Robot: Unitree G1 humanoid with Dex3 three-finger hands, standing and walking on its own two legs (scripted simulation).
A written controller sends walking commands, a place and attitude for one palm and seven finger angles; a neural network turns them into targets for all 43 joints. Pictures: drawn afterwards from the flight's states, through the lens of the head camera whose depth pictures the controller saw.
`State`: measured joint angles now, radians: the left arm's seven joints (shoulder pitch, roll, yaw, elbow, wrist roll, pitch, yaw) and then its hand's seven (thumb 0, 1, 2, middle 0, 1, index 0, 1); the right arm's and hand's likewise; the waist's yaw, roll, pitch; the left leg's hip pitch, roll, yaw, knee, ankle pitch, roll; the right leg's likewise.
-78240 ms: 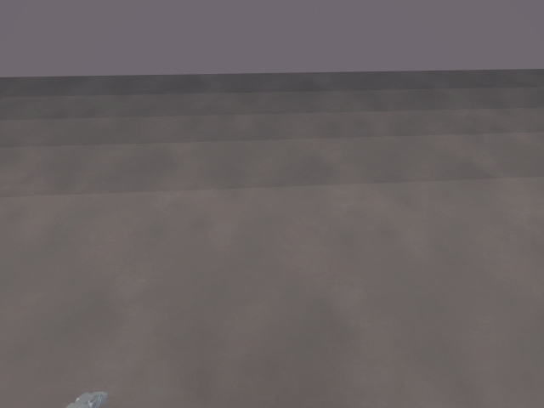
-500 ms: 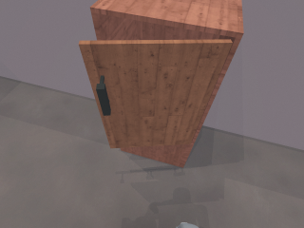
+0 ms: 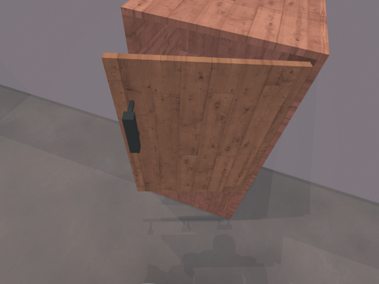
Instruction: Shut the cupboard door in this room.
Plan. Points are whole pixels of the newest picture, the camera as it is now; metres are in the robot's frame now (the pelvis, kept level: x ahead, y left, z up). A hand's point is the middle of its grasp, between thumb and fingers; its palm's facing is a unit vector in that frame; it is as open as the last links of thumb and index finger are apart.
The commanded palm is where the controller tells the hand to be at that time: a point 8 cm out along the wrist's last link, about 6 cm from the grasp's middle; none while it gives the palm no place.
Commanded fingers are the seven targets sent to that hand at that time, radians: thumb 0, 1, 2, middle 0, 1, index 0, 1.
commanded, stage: come to a stop and stand still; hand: left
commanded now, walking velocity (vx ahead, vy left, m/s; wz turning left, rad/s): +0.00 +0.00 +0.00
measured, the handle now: (133, 127) +0.45 +0.18 +0.04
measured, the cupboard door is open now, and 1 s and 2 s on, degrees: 20 20 20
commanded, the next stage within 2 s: look again from close up in 0.56 s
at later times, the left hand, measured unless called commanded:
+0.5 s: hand out of the picture -0.03 +0.16 -0.16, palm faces -0.02 -0.98 -0.17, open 7.4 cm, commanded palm none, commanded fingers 0.00 0.90 0.90 -0.20 -0.30 -0.20 -0.30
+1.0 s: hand out of the picture +0.02 +0.19 -0.16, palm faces -0.01 -0.97 -0.24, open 7.4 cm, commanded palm none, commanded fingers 0.00 0.90 0.90 -0.20 -0.30 -0.20 -0.30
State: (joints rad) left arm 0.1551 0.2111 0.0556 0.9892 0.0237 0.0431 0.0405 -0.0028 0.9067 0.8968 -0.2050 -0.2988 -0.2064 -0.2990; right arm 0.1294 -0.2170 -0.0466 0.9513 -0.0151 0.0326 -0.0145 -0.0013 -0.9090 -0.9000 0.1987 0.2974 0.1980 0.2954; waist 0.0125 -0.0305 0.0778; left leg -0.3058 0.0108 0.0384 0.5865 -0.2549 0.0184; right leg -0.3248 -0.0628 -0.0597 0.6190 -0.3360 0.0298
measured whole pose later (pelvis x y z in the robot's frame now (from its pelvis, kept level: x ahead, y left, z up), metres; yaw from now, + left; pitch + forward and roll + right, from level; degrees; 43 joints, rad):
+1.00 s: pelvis -0.03 +0.00 +0.00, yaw -1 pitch -2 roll +0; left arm 0.28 0.17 -0.01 0.99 0.02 0.00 0.05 0.00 0.91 0.90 -0.20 -0.30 -0.20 -0.30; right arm 0.25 -0.18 -0.02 1.02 -0.02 0.00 -0.02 0.01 -0.93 -0.90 0.20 0.30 0.20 0.30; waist -0.02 0.02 0.02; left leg -0.29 0.00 0.06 0.56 -0.24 0.03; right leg -0.17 0.00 0.01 0.55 -0.35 0.00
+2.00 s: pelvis -0.06 +0.00 -0.09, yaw +1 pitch +13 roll -4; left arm 0.48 0.23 0.08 -0.15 -0.26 -0.31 -0.15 0.01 0.90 0.90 -0.67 -0.81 -0.67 -0.81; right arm 0.22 -0.19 0.05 0.53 0.04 -0.23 -0.06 0.01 -0.90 -0.90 0.21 0.30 0.21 0.30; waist 0.03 0.05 -0.15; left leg -0.99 0.00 -0.05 1.19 -0.44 0.02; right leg -0.84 0.05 -0.09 1.16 -0.56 -0.04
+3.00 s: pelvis -0.03 +0.01 -0.04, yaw +0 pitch +8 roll -2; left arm 0.35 0.23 0.13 -0.06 -0.28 -0.27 -0.13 0.01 0.90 0.90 -1.30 -1.50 -1.30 -1.50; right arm 0.28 -0.25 0.04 0.53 0.04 -0.15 -0.06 0.01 -0.90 -0.90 0.20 0.30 0.20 0.30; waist 0.00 0.05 -0.12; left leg -0.69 -0.01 -0.01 0.93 -0.38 0.04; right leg -0.55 0.04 -0.04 0.90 -0.49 -0.01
